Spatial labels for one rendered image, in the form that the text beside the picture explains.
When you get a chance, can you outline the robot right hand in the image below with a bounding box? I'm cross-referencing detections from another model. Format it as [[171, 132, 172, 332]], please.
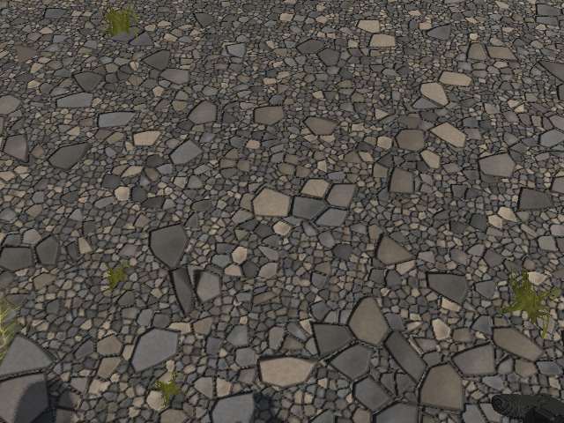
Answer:
[[492, 393, 564, 423]]

